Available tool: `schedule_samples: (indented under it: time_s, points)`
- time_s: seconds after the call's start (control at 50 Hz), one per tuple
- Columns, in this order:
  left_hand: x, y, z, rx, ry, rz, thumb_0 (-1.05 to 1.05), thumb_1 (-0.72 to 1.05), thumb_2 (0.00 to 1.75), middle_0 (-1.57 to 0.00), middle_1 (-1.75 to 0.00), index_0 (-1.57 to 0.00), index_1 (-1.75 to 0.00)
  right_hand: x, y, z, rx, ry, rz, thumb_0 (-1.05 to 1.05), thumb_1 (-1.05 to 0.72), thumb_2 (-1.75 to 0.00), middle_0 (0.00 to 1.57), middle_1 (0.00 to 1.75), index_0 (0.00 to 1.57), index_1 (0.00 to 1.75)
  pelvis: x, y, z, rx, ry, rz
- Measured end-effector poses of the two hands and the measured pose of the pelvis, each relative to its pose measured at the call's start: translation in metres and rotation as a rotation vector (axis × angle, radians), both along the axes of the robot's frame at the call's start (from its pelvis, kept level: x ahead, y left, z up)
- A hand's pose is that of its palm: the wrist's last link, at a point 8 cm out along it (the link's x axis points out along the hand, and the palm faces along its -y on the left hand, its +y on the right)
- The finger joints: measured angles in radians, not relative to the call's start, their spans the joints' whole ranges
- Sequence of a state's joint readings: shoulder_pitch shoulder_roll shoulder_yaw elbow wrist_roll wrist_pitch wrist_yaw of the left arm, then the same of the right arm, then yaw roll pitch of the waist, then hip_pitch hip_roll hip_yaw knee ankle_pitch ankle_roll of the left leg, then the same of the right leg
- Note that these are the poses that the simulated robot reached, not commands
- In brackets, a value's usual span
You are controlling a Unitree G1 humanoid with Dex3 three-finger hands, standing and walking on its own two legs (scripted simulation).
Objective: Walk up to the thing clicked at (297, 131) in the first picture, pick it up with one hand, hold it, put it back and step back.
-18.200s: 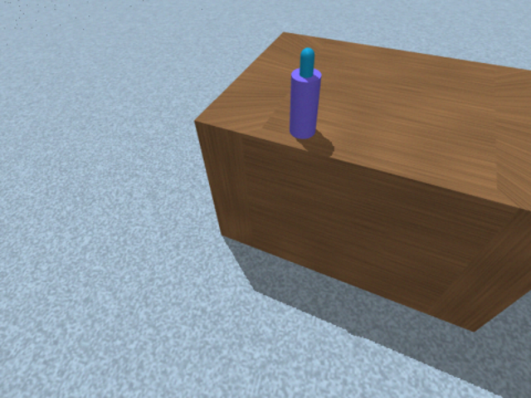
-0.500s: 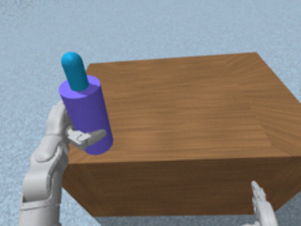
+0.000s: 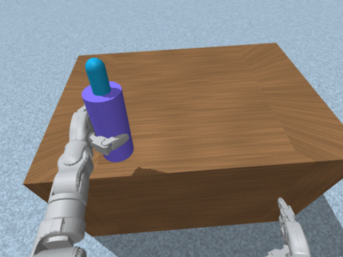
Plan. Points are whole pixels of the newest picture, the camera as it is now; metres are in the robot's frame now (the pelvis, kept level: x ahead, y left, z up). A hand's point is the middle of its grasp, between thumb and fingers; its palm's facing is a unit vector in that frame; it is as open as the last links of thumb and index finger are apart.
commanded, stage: crouch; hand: left
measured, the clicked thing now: (108, 112) +0.40 +0.14 +0.15
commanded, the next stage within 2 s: lower in 0.68 s
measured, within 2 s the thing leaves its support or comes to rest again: neither
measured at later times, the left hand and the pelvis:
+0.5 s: hand (118, 126) +0.43 +0.14 +0.06, palm faces +0.04 -1.00 -0.02, open 11.2 cm; pelvis +0.00 +0.00 -0.02, yaw +0 degrees
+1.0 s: hand (123, 129) +0.45 +0.14 +0.03, palm faces +0.04 -1.00 -0.01, open 11.2 cm; pelvis -0.01 +0.00 -0.03, yaw -1 degrees
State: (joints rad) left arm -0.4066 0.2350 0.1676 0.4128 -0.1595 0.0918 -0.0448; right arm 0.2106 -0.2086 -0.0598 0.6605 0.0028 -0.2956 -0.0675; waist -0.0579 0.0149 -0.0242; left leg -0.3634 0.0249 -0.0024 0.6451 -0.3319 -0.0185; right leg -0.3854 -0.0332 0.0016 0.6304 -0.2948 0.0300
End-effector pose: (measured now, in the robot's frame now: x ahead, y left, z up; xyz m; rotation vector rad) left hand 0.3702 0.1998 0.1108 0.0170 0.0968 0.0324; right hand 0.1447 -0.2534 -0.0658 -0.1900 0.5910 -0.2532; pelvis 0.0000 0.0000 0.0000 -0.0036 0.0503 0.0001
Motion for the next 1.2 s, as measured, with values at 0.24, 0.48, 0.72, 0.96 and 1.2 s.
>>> schedule_samples:
  time_s: [0.24, 0.48, 0.72, 0.96, 1.2]
  points:
    - [0.023, 0.000, -0.028, 0.000, -0.011, 0.004, -0.01, -0.59, 1.16, -0.69, -1.04, -0.67, -1.04, -0.005, -0.006, -0.004, -0.017, 0.051, -0.014, -0.02, 0.54, -0.05, 0.05, 0.05, 0.06, 0.05, -0.002, 0.001, -0.008, -0.004, 0.056, -0.009]
    - [0.036, -0.006, -0.044, -0.001, -0.021, 0.006, -0.01, -0.59, 1.16, -0.69, -1.04, -0.67, -1.03, -0.005, -0.002, -0.009, -0.015, 0.078, -0.006, -0.01, 0.52, -0.05, 0.05, 0.05, 0.06, 0.05, -0.004, 0.000, -0.017, -0.005, 0.101, -0.008]
    - [0.047, -0.010, -0.054, -0.006, -0.029, 0.007, -0.01, -0.59, 1.16, -0.69, -1.04, -0.67, -1.03, -0.010, -0.006, -0.001, -0.040, 0.055, -0.007, -0.01, 0.51, -0.06, 0.05, 0.05, 0.06, 0.05, -0.007, 0.000, -0.024, -0.006, 0.131, -0.011]
    - [0.056, -0.010, -0.075, -0.004, -0.010, 0.008, -0.01, -0.58, 1.16, -0.69, -1.03, -0.68, -1.03, -0.011, -0.006, 0.000, -0.060, 0.057, 0.002, -0.01, 0.51, -0.06, 0.05, 0.05, 0.06, 0.05, -0.007, 0.002, -0.031, -0.010, 0.169, -0.013]
    - [0.056, -0.012, -0.111, 0.000, 0.001, 0.000, -0.01, -0.57, 1.14, -0.69, -1.03, -0.67, -1.03, -0.009, -0.002, -0.001, -0.086, 0.055, 0.033, -0.01, 0.50, -0.06, 0.05, 0.05, 0.06, 0.05, -0.008, 0.004, -0.043, -0.017, 0.217, -0.013]
